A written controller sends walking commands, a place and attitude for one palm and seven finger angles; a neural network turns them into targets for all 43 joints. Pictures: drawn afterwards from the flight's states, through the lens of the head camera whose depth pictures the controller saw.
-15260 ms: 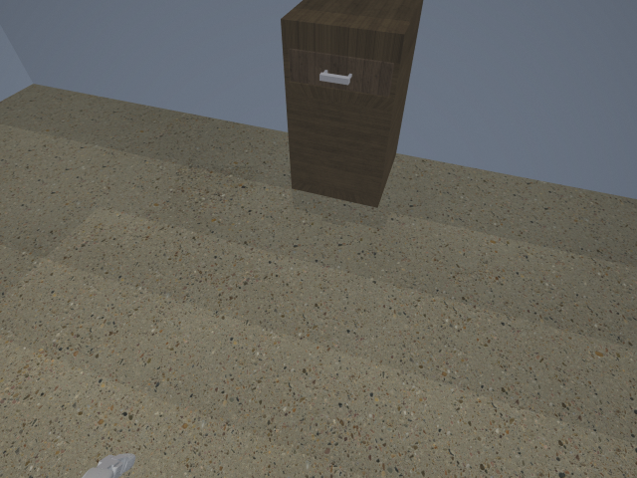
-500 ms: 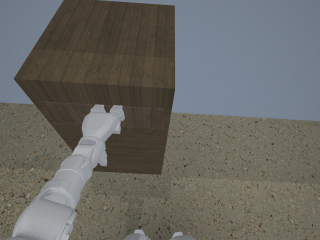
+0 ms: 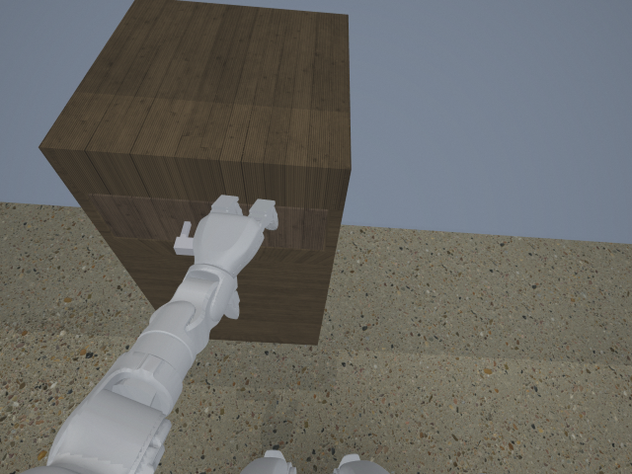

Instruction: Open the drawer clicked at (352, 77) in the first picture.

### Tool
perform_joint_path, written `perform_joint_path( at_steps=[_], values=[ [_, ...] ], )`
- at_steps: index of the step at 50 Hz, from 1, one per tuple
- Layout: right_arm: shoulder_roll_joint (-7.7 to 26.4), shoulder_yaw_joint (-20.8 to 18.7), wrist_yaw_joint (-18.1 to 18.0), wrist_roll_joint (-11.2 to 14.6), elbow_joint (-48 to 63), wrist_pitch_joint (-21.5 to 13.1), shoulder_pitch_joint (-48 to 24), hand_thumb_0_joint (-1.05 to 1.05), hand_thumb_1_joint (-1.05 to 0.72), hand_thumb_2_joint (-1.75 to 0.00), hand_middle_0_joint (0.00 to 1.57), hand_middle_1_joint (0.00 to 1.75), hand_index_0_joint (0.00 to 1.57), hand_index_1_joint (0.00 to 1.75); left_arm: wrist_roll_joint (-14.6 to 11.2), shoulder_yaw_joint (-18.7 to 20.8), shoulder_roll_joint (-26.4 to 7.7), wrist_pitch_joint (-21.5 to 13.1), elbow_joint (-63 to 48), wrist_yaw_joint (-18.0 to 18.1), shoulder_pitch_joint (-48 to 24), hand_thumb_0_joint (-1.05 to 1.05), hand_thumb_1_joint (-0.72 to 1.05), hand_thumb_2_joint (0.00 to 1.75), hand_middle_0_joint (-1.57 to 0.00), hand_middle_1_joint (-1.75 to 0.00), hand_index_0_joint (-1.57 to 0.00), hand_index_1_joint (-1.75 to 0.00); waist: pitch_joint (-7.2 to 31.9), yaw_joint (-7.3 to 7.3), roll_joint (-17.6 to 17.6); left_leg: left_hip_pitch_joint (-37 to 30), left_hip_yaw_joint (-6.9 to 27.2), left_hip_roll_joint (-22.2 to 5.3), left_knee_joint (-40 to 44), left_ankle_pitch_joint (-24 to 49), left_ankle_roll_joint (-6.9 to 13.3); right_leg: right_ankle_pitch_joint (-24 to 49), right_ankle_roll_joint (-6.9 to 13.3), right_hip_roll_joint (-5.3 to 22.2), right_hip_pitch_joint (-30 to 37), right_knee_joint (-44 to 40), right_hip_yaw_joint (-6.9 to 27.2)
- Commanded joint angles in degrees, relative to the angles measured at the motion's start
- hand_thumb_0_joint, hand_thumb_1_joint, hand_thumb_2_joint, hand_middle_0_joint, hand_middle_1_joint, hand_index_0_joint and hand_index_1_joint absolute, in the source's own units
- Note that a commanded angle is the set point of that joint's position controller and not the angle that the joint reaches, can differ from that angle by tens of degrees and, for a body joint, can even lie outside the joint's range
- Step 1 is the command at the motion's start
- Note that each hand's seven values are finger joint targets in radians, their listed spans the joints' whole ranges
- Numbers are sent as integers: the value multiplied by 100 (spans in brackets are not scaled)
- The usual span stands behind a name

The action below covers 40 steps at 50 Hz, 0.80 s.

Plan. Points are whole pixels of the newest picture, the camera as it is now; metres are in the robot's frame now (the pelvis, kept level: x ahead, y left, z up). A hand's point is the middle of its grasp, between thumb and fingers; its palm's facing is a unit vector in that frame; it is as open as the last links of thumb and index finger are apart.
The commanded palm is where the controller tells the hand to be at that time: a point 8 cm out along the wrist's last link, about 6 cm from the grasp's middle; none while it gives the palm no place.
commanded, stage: move the hooked fingers above the handle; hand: left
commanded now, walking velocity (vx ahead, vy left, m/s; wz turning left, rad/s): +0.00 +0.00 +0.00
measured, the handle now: (211, 238) +0.50 +0.17 -0.09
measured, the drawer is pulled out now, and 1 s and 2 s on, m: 0.00 0.00 0.00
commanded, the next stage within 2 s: none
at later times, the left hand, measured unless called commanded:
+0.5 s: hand (240, 235) +0.45 +0.11 -0.01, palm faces +0.08 -0.13 -0.99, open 13.8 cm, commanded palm +0.42 +0.16 +0.03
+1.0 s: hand (241, 263) +0.42 +0.11 -0.04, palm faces -0.15 -0.12 -0.98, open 13.8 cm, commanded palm +0.42 +0.15 +0.02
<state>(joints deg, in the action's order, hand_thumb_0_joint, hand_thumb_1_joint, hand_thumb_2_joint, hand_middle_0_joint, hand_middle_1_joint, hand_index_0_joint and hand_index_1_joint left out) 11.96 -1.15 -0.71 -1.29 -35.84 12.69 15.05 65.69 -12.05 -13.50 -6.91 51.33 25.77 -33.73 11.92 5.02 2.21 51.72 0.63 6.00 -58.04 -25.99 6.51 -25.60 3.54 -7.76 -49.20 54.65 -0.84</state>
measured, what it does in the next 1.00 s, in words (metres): stands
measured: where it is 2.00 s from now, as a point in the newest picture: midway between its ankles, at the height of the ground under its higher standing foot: outside the picture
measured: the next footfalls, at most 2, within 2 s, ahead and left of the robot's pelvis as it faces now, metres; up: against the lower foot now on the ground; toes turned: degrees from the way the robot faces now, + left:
none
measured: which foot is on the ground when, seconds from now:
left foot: down 0.00-1.00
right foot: down 0.00-1.00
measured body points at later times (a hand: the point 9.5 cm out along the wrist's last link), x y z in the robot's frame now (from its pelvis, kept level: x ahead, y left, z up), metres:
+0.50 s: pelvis +0.00 -0.01 -0.01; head +0.09 -0.01 +0.43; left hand +0.44 +0.12 +0.04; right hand +0.06 -0.29 -0.13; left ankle +0.01 +0.04 -0.67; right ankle +0.00 -0.09 -0.67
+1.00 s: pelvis +0.01 -0.03 +0.00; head +0.10 -0.02 +0.44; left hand +0.42 +0.11 +0.01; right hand +0.07 -0.31 -0.13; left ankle +0.01 +0.04 -0.67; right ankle +0.00 -0.09 -0.67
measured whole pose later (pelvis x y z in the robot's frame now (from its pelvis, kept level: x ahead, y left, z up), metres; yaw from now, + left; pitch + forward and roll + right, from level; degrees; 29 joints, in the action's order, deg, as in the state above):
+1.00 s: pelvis +0.01 -0.03 +0.00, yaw +1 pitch +22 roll -2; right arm 15.2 -3.0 -2.1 -0.8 -38.4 8.7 16.8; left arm 62.7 -11.4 -18.1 -11.9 50.9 21.7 -33.2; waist 12.0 4.4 2.6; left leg 54.1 1.7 5.5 -59.0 -26.9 4.5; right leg -26.6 5.8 -8.3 -51.9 56.0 -2.0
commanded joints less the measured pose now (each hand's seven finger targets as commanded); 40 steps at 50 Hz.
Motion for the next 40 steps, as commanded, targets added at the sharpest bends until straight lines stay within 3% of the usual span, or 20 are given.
perform_joint_path(
  at_steps=[1,4,5,8,9,11,12,13,15,17,18,20,22,25,26,28,33,36,38,40],
  values=[
    [856,-238,-42,-182,517,-30,90,0,-90,-90,20,30,20,30,278,1604,-2096,552,-683,1298,-2203,0,-50,30,-30,-120,-30,-120,1865,-426,521,-1329,485,-439,410,1773,-667,695,193,230,-338,-109,233],
    [866,-258,28,-127,571,-34,42,0,-90,-90,20,30,20,30,172,1366,-1859,1316,-143,1554,-2068,0,-50,30,-30,-120,-30,-120,2344,-361,-15,-1134,346,-386,448,1836,-602,1151,80,234,389,-216,298],
    [914,-285,47,-83,517,-41,90,0,-90,-90,20,30,20,30,120,1329,-1875,1532,29,1465,-2094,0,-50,30,-30,-120,-30,-120,2497,-284,-115,-1177,311,-402,505,1866,-563,1342,30,247,614,-308,319],
    [1066,-409,52,120,479,-81,343,0,-90,-90,20,30,20,30,-337,747,-1318,1870,14,713,-2163,0,-50,30,-30,-120,-30,-120,2897,-9,-310,-1986,411,-516,697,2235,-553,1800,-86,242,904,-545,222],
    [1086,-429,7,161,438,-80,469,0,-90,-90,20,30,20,30,-520,629,-1271,1842,-159,459,-2292,0,-50,30,-30,-120,-30,-120,2885,107,-528,-2113,389,-519,742,2264,-480,1906,-125,246,1085,-706,244],
    [1069,-454,-110,173,469,-167,478,0,-90,-90,20,30,20,30,-854,12,-622,1554,-770,-92,-2598,0,-50,30,-30,-120,-30,-120,2765,361,-719,-2273,375,-516,742,2013,-328,1861,-186,299,1158,-927,346],
    [1040,-440,-185,154,467,-252,459,0,-90,-90,20,30,20,30,-946,-258,-406,1214,-1181,-311,-2956,0,-50,30,-30,-120,-30,-120,2633,525,-591,-2419,438,-536,763,1900,-297,1740,-170,337,945,-982,362],
    [1025,-446,-264,149,340,-336,449,0,-90,-90,20,30,20,30,-950,-280,-412,846,-1302,-477,-3062,0,-50,30,-30,-120,-30,-120,2441,552,-569,-2400,433,-518,718,1750,-255,1598,-175,374,758,-1007,397],
    [966,-394,-341,116,230,-465,488,0,-90,-90,20,30,20,30,-803,-379,-419,267,-1456,-538,-3077,0,-50,30,-30,-120,-30,-120,2121,468,-54,-2509,493,-513,749,1685,-294,1276,-99,381,290,-953,366],
    [915,-382,-344,77,129,-516,589,0,-90,-90,20,30,20,30,-564,-88,-804,-154,-1602,-354,-3269,0,-50,30,-30,-120,-30,-120,1704,352,514,-2576,542,-511,738,1743,-390,1085,6,348,-159,-896,316],
    [926,-375,-334,58,61,-500,605,0,-90,-90,20,30,20,30,-286,347,-1322,-331,-1538,-152,-3246,0,-50,30,-30,-120,-30,-120,1715,240,615,-2480,599,-513,627,1789,-455,1018,47,315,-401,-732,328],
    [913,-348,-253,-19,87,-430,575,0,-90,-90,20,30,20,30,84,932,-1767,-399,-1173,361,-2859,0,-50,30,-30,-120,-30,-120,1742,-10,858,-2067,622,-478,418,1952,-592,937,151,264,-666,-397,252],
    [902,-325,-121,-110,120,-348,514,0,-90,-90,20,30,20,30,159,1455,-2044,18,-583,897,-2473,0,-50,30,-30,-120,-30,-120,1745,-235,815,-1507,525,-421,338,2063,-632,982,185,242,-520,-190,194],
    [923,-310,20,-123,360,-182,335,0,-90,-90,20,30,20,30,67,1577,-2072,1017,181,1430,-1870,0,-50,30,-30,-120,-30,-120,2016,-307,-84,-719,232,-307,306,1948,-488,1448,92,231,373,-261,408],
    [922,-309,53,-96,416,-154,324,0,-90,-90,20,30,20,30,29,1424,-1940,1270,287,1454,-1823,0,-50,30,-30,-120,-30,-120,2103,-294,-297,-582,161,-272,366,1923,-449,1677,48,248,762,-351,486],
    [950,-268,60,-11,439,-76,242,0,-90,-90,20,30,20,30,-17,1508,-2280,1635,201,1470,-2098,0,-50,30,-30,-120,-30,-120,2501,-349,-419,-571,96,-236,527,1904,-408,1984,-16,296,1408,-445,591],
    [967,-157,-233,199,431,-46,94,0,-90,-90,20,30,20,30,-362,1324,-2676,2215,234,944,-2494,0,-50,30,-30,-120,-30,-120,2429,-119,-847,-501,-50,-196,910,1336,-271,1969,-220,424,2377,-1098,890],
    [972,-187,-402,223,499,-237,310,0,-90,-90,20,30,20,30,-666,1049,-2343,1691,-43,132,-2475,0,-50,30,-30,-120,-30,-120,2366,143,-836,-655,-63,-246,889,1164,-193,2286,-315,519,2588,-1244,992],
    [948,-223,-451,210,467,-408,359,0,-90,-90,20,30,20,30,-707,358,-1499,998,-361,-405,-2507,0,-50,30,-30,-120,-30,-120,2181,326,-476,-983,9,-271,800,1182,-180,2228,-248,510,2056,-1208,964],
    [851,-291,-384,194,317,-591,434,0,-90,-90,20,30,20,30,-706,-331,-513,549,-516,-583,-2382,0,-50,30,-30,-120,-30,-120,1937,414,107,-1550,129,-332,743,1280,-231,1816,-152,457,1187,-1185,808]
  ],
)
